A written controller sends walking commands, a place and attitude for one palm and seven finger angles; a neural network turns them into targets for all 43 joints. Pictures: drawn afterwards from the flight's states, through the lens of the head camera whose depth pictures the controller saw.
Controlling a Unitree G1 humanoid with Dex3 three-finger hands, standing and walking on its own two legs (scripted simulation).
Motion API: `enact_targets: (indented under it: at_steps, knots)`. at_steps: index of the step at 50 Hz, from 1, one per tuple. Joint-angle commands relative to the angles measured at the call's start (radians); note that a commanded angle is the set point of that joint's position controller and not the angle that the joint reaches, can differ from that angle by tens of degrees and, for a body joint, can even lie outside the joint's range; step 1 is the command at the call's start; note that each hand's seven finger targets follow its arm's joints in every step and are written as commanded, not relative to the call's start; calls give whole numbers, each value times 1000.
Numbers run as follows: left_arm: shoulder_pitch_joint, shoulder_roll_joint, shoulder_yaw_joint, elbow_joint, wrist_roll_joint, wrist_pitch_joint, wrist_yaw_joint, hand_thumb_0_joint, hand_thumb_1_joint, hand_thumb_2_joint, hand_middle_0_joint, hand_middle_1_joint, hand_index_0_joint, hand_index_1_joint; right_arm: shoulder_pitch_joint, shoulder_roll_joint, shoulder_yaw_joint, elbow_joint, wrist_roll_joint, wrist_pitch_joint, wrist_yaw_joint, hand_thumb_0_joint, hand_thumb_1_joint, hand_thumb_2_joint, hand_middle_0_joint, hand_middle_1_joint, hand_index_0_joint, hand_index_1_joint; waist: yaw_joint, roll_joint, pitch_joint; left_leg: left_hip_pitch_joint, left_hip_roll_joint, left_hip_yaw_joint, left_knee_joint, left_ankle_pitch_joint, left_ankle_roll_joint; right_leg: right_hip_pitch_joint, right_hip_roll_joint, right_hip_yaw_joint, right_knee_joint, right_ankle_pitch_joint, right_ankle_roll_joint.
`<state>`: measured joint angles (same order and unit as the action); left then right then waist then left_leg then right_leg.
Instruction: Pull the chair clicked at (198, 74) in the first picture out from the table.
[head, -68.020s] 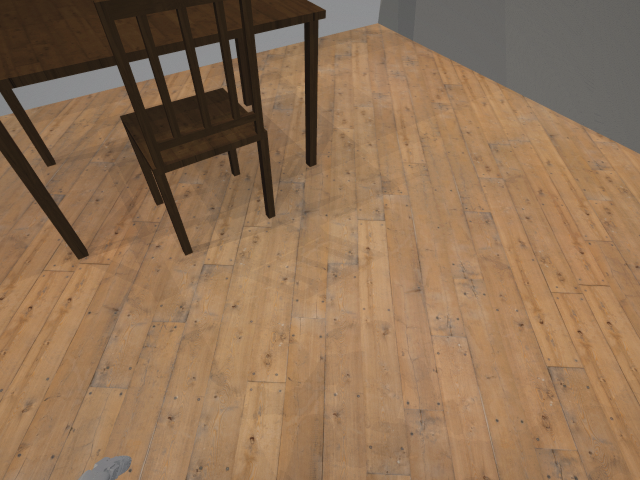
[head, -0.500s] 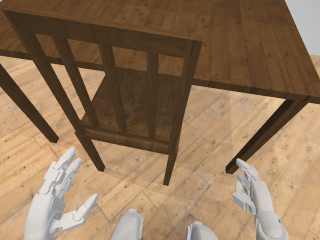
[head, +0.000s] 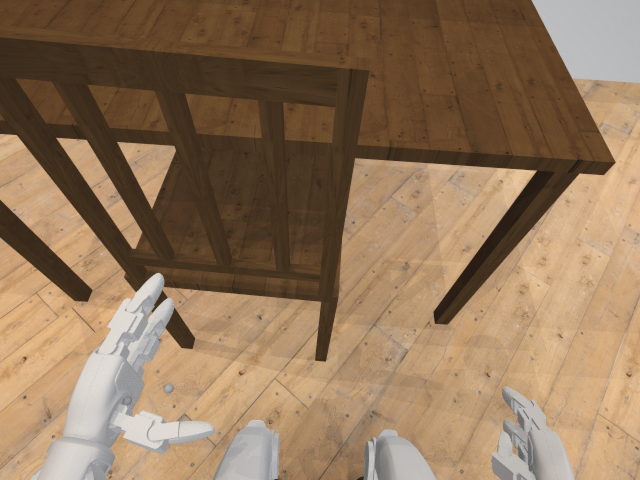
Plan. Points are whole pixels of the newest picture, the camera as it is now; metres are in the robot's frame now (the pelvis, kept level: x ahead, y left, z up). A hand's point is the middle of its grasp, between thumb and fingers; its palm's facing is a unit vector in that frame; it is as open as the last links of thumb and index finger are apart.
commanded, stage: raise the hand toward the chair's back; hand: left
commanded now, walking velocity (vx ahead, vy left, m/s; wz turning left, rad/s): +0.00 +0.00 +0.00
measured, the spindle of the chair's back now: (204, 197) +0.47 +0.18 +0.03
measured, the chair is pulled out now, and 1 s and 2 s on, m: -0.08 -0.08 -0.08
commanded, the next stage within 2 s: aim the fingers beside a spindle in 1.02 s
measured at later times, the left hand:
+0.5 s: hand (120, 342) +0.25 +0.22 +0.07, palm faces -0.01 -1.00 -0.07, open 16.9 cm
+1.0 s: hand (143, 348) +0.25 +0.20 +0.05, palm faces -0.08 -0.99 -0.06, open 16.9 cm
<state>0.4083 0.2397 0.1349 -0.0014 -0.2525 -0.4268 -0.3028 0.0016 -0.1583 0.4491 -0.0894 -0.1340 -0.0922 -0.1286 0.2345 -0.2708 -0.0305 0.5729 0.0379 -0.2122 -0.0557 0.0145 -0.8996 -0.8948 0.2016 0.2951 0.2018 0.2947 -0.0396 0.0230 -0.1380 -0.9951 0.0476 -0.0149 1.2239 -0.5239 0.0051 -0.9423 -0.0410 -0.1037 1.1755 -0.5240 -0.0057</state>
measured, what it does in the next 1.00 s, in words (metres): stands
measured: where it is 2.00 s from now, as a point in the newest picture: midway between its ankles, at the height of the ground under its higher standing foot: outside the picture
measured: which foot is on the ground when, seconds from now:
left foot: down 0.00-1.00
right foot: down 0.00-1.00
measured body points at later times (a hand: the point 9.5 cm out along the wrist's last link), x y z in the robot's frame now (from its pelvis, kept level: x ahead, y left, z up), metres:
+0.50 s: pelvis +0.02 +0.01 +0.02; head +0.09 +0.03 +0.46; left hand +0.25 +0.27 +0.08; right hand +0.20 -0.22 -0.05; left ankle +0.04 +0.11 -0.64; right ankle +0.03 -0.12 -0.64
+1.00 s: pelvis +0.02 +0.00 +0.02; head +0.09 +0.01 +0.46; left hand +0.25 +0.25 +0.06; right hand +0.19 -0.24 -0.06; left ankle +0.04 +0.11 -0.64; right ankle +0.03 -0.12 -0.64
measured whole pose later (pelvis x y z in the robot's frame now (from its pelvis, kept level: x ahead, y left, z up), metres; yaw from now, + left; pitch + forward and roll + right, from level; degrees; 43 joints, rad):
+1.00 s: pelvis +0.02 +0.00 +0.02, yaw +0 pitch +15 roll -3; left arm 0.30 0.28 0.22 0.10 -0.28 -0.35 -0.35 -0.01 -0.50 0.30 -0.06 -0.08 -0.06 -0.08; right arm 0.23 -0.25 0.01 0.54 0.03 -0.19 -0.03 0.01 -0.90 -0.89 0.20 0.30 0.20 0.30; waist -0.04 0.03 -0.13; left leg -0.89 0.04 -0.01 1.12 -0.50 0.01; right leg -0.84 -0.04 -0.10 1.07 -0.50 0.00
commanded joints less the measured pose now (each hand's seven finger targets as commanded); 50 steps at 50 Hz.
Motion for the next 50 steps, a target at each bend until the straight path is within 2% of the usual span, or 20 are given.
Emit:
enact_targets:
  at_steps: [1,4,6,8,9,12,14,15,17,19,23,27,30,34,35,39,42,46,49,50]
  knots:
    - [-27,192,155,-322,-42,-36,15,0,-383,350,-72,-98,-72,-98,-65,-96,-41,-204,8,-71,-17,0,-900,-900,200,300,200,300,54,85,-300,241,-41,-16,-240,167,23,210,33,61,-227,74,-21]
    - [-11,177,194,-347,-55,-48,91,0,-453,320,-65,-87,-65,-87,-64,-74,-37,-187,-2,-65,-10,0,-900,-900,200,300,200,300,66,98,-293,287,-37,-25,-258,258,14,221,45,26,-210,159,-24]
    - [-13,121,141,-311,-43,-56,112,0,-500,300,-60,-80,-60,-80,-62,-74,-34,-179,-7,-60,0,0,-900,-900,200,300,200,300,37,87,-247,298,-33,-29,-251,284,10,187,45,13,-203,189,-21]
    - [-18,90,88,-222,-18,-38,98,0,-500,300,-60,-80,-60,-80,-59,-87,-30,-174,-11,-50,9,0,-900,-900,200,300,200,300,12,88,-188,281,-30,-35,-251,253,7,141,45,6,-205,168,-19]
    - [-13,71,56,-157,-1,-18,78,0,-500,300,-60,-80,-60,-80,-56,-90,-30,-173,-9,-42,11,0,-900,-900,200,300,200,300,-5,61,-153,262,-29,-35,-250,235,11,130,47,7,-215,160,-17]
    - [-62,93,24,-105,10,33,7,0,-500,300,-60,-80,-60,-80,-46,-117,-24,-197,1,-29,8,0,-900,-900,200,300,200,300,-19,14,-119,230,-31,-40,-267,148,13,124,49,14,-239,108,-13]
    - [-104,143,69,-130,-2,46,-24,0,-500,300,-60,-80,-60,-80,-47,-124,-23,-208,4,-31,-2,0,-900,-900,200,300,200,300,-10,4,-151,251,-34,-37,-268,167,19,158,49,23,-251,128,-15]
    - [-130,173,102,-186,-14,38,-30,0,-500,300,-60,-80,-60,-80,-40,-126,-20,-214,2,-33,-3,0,-900,-900,200,300,200,300,1,32,-211,283,-35,-39,-272,200,18,184,47,23,-246,151,-17]
    - [-155,205,164,-264,-40,15,-22,0,-500,300,-60,-80,-60,-80,-40,-113,-20,-215,-3,-41,-8,0,-900,-900,200,300,200,300,22,56,-279,332,-34,-38,-269,272,16,217,46,22,-237,203,-17]
    - [-160,237,224,-292,-59,-18,8,0,-500,300,-60,-80,-60,-80,-40,-101,-16,-195,-11,-48,-9,0,-900,-900,200,300,200,300,38,70,-293,355,-32,-41,-265,339,11,225,50,18,-225,244,-20]
    - [-161,166,179,-203,-55,-46,25,0,-500,300,-60,-80,-60,-80,-35,-97,-14,-163,-12,-51,2,0,-900,-900,200,300,200,300,15,89,-231,350,-27,-46,-263,351,1,180,49,6,-217,237,-19]
    - [-147,138,118,-51,-39,24,-46,0,-500,300,-60,-80,-60,-80,-29,-126,-19,-168,0,-35,5,0,-900,-900,200,300,200,300,-7,42,-184,292,-32,-33,-272,268,8,180,48,13,-246,206,-14]
    - [-133,162,127,-73,-52,68,-86,0,-500,300,-60,-80,-60,-80,-32,-134,-22,-190,8,-36,3,0,-900,-900,200,300,200,300,5,27,-231,310,-38,-27,-285,288,17,244,45,22,-268,239,-13]
    - [-158,244,226,-207,-73,22,-37,0,-500,300,-60,-80,-60,-80,-35,-118,-26,-190,-3,-49,2,0,-900,-900,200,300,200,300,32,40,-279,344,-35,-30,-288,360,14,277,48,20,-257,286,-15]
    - [-160,239,235,-235,-79,-2,-18,0,-500,300,-60,-80,-60,-80,-30,-112,-26,-186,-7,-53,3,0,-900,-900,200,300,200,300,37,59,-293,351,-35,-29,-286,371,12,276,48,22,-254,289,-15]
    - [-154,197,219,-159,-61,-64,35,0,-500,300,-60,-80,-60,-80,-31,-103,-26,-150,-13,-53,13,0,-900,-900,200,300,200,300,23,73,-217,322,-30,-30,-273,351,5,217,47,14,-233,257,-19]
    - [-146,150,147,-67,-38,-41,5,0,-500,300,-60,-80,-60,-80,-31,-121,-27,-158,-7,-41,19,0,-900,-900,200,300,200,300,2,73,-166,287,-30,-25,-279,255,5,172,45,14,-241,185,-16]
    - [-150,182,136,-85,-39,12,-54,0,-500,300,-60,-80,-60,-80,-31,-133,-28,-187,4,-34,12,0,-900,-900,200,300,200,300,3,47,-228,300,-36,-18,-286,248,17,232,42,33,-269,203,-13]
    - [-170,234,199,-166,-62,1,-46,0,-500,300,-60,-80,-60,-80,-38,-123,-26,-190,1,-42,2,0,-900,-900,200,300,200,300,13,29,-263,313,-36,-18,-278,284,21,270,46,39,-272,240,-12]
    - [-181,225,200,-199,-71,-17,-37,0,-500,300,-60,-80,-60,-80,-36,-117,-23,-187,0,-46,0,0,-900,-900,200,300,200,300,15,41,-276,324,-37,-20,-277,295,21,267,45,37,-268,247,-11]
